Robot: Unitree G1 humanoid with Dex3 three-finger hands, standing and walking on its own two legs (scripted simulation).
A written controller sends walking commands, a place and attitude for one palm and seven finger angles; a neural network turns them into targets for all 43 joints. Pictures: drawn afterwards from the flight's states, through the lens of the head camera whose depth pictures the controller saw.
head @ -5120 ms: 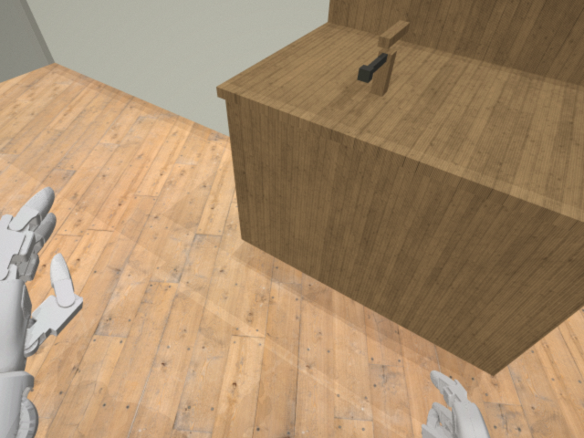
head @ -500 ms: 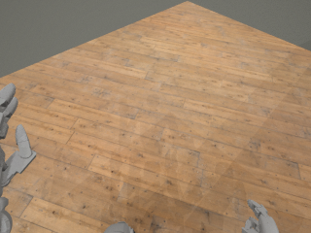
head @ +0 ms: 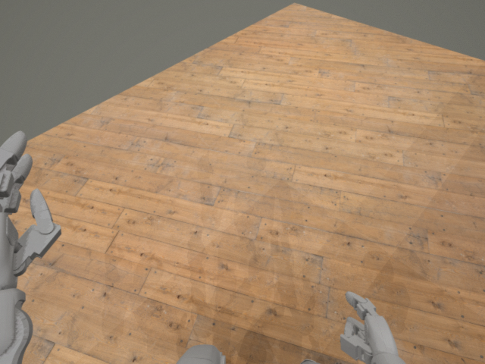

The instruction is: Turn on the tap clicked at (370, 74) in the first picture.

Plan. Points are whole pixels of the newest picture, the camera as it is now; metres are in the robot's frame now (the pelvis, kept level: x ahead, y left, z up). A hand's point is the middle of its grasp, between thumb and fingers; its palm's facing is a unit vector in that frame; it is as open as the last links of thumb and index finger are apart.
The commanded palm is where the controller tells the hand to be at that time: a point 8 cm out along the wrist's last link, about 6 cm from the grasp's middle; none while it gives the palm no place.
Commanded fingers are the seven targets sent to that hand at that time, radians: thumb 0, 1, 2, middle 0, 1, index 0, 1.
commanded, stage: walk to a spot facing it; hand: left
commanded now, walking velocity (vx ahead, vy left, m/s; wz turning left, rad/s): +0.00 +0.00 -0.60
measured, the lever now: out of the picture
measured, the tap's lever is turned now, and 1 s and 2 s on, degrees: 0 0 0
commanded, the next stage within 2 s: turn to face it in 0.58 s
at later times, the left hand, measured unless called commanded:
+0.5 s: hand (137, 184) +0.29 +0.17 +0.19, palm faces +0.10 -0.90 -0.43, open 7.4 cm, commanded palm +0.25 +0.22 +0.20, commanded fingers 0.00 0.90 0.90 -0.20 -0.30 -0.20 -0.30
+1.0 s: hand (183, 226) +0.23 +0.09 +0.19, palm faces -0.10 -0.90 -0.42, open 7.4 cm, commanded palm +0.22 +0.15 +0.20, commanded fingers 0.00 0.90 0.90 -0.20 -0.30 -0.20 -0.30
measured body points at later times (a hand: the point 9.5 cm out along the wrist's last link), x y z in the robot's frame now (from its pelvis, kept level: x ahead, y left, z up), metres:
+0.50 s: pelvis +0.00 +0.01 +0.01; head +0.03 +0.00 +0.46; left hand +0.27 +0.21 +0.21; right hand +0.10 -0.23 -0.08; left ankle +0.05 +0.14 -0.72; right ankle -0.01 -0.11 -0.69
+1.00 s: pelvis -0.07 +0.01 +0.01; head -0.05 +0.00 +0.45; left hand +0.23 +0.14 +0.21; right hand -0.06 -0.31 -0.07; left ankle +0.02 +0.12 -0.72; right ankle -0.04 -0.11 -0.71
